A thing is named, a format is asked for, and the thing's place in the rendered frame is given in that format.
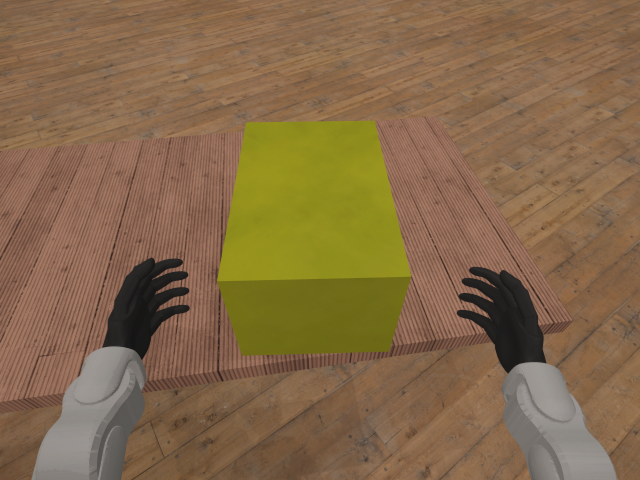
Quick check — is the left robot hand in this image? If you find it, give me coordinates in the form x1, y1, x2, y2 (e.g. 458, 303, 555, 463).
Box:
102, 258, 190, 360

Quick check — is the carton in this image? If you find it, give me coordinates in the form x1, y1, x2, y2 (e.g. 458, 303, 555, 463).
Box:
217, 121, 411, 356

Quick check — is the right robot forearm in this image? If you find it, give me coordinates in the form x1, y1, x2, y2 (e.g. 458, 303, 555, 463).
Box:
501, 362, 618, 480

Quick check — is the right robot hand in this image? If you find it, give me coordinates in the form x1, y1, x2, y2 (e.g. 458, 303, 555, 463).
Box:
457, 267, 546, 373

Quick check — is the table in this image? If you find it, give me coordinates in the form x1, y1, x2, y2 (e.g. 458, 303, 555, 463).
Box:
0, 116, 574, 414

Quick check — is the left robot forearm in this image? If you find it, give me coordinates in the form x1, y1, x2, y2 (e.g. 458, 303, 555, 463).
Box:
31, 346, 147, 480

